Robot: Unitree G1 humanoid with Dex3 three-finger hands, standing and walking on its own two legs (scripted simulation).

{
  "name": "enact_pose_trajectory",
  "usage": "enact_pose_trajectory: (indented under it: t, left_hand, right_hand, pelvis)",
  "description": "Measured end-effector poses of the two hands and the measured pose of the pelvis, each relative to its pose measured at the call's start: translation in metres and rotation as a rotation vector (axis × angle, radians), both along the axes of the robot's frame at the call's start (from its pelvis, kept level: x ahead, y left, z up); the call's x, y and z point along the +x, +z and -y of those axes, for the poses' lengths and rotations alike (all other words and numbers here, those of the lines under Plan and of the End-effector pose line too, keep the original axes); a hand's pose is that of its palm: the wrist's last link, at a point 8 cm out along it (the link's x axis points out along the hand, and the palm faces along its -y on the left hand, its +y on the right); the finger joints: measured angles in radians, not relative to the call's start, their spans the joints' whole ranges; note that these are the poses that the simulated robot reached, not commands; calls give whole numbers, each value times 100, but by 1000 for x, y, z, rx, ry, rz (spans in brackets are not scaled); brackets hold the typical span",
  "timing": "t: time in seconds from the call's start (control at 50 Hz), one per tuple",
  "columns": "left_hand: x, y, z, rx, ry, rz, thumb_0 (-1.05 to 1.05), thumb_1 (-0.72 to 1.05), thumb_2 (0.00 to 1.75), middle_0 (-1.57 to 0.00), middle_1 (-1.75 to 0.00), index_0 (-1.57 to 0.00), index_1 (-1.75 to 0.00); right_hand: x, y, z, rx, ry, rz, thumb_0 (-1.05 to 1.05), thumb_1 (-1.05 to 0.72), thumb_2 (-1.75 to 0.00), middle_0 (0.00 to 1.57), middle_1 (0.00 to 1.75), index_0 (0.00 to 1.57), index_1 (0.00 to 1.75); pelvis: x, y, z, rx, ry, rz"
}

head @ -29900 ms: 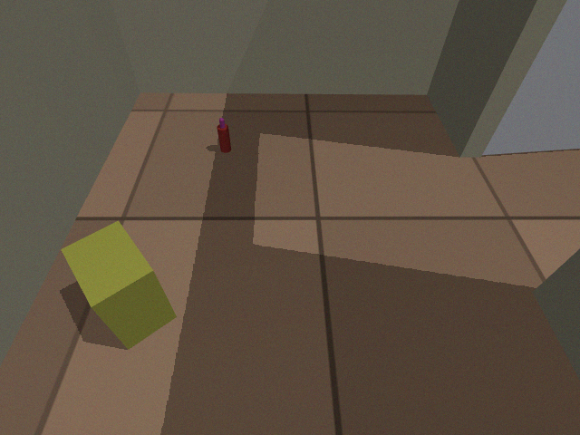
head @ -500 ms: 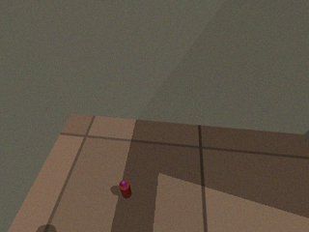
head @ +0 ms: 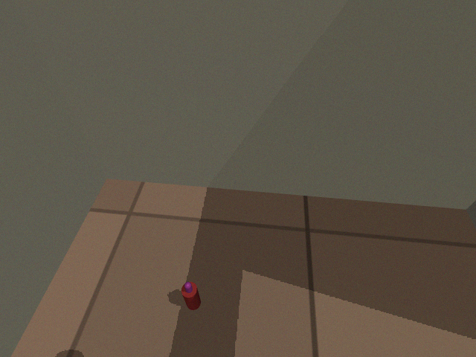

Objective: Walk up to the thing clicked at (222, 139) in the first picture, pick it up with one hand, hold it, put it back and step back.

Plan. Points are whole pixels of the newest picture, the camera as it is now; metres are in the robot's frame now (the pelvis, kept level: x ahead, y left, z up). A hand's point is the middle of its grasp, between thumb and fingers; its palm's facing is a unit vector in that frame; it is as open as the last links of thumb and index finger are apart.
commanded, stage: stand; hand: left
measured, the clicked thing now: (190, 294) +0.45 +0.18 -0.68
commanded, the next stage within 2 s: step back in 0.38 s
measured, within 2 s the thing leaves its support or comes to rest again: neither
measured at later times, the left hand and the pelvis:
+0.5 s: hand out of the picture +0.07 +0.26 -0.16, palm faces +0.02 -0.93 -0.36, open 7.4 cm; pelvis -0.02 +0.00 -0.01, yaw +1 degrees
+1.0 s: hand out of the picture +0.02 +0.30 -0.18, palm faces -0.10 -0.92 -0.37, open 7.4 cm; pelvis -0.10 +0.04 -0.03, yaw -3 degrees
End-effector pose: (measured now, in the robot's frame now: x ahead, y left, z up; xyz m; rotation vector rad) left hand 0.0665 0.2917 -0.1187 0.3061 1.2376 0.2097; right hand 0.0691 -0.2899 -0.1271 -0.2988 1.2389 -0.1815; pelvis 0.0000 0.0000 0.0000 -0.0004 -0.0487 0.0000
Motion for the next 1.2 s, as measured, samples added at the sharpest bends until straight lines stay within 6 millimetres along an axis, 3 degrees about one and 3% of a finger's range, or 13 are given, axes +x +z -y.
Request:
enact_pose_trajectory:
  t: [0.38, 0.54, 0.62, 0.7, 0.76, 0.92, 1.06, 1.2]
  left_hand:
    - [-3, -1, 1, -3, -4, -7, 1, 91, 90, -20, -30, -20, -30]
    - [-2, -5, -19, 27, 12, 29, 1, 91, 90, -21, -30, -20, -30]
    - [6, -12, -36, 42, -22, 58, 1, 91, 90, -21, -30, -20, -30]
    - [19, -24, -55, 37, -38, 117, 1, 91, 90, -20, -30, -20, -30]
    - [19, -24, -59, 36, -44, 129, 1, 91, 90, -20, -30, -20, -30]
    - [-21, -26, -54, 22, -94, 59, 1, 91, 90, -20, -30, -20, -30]
    - [-63, -26, -43, 41, -115, 42, 1, 91, 90, -20, -30, -20, -30]
    - [-108, -5, -39, 46, -91, 66, 1, 91, 90, -21, -30, -20, -30]
  right_hand:
    - [-5, 0, 3, -1, -4, -14, 0, -90, -90, 20, 30, 20, 30]
    - [-7, -4, 13, -26, -17, 3, 0, -90, -90, 20, 30, 20, 30]
    - [-21, -3, 11, -60, -24, 3, 0, -90, -90, 20, 30, 20, 30]
    - [-49, -4, 1, -105, -14, -29, 0, -91, -90, 20, 30, 20, 30]
    - [-71, 0, -10, -108, -10, -69, 0, -90, -90, 20, 30, 20, 30]
    - [-96, 3, -26, -98, -37, -11, 0, -90, -90, 20, 30, 20, 30]
    - [-115, -18, -18, -56, -50, 55, 0, -90, -90, 20, 30, 20, 30]
    - [-140, -13, -15, -37, -52, 53, 0, -90, -90, 20, 30, 20, 30]
  pelvis:
    - [1, 0, 1, 1, -1, -3]
    - [-24, -12, -5, -13, 11, -15]
    - [-36, -20, -20, -4, 13, -19]
    - [-51, -32, -36, -9, 21, -26]
    - [-62, -28, -40, -19, 25, -27]
    - [-87, -22, -45, -21, -28, -33]
    - [-119, -34, -37, -13, -69, -14]
    - [-149, -22, -37, 17, -57, -12]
